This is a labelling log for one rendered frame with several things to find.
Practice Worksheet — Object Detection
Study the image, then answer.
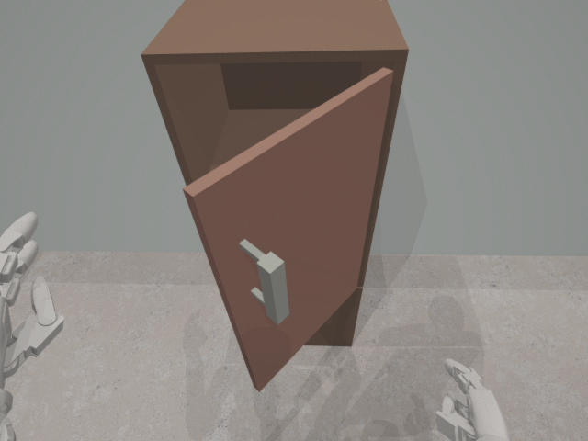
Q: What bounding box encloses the right robot hand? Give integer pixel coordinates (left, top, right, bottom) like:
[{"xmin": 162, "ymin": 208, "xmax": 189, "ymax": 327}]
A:
[{"xmin": 436, "ymin": 358, "xmax": 510, "ymax": 441}]

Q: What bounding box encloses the cupboard door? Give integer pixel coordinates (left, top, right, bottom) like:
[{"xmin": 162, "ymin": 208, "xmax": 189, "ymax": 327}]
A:
[{"xmin": 183, "ymin": 67, "xmax": 393, "ymax": 392}]

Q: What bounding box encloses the handle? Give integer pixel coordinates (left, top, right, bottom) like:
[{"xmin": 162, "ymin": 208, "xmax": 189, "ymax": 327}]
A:
[{"xmin": 239, "ymin": 239, "xmax": 289, "ymax": 325}]

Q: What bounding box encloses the left robot hand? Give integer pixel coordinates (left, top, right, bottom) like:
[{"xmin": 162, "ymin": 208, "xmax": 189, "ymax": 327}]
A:
[{"xmin": 0, "ymin": 212, "xmax": 64, "ymax": 389}]

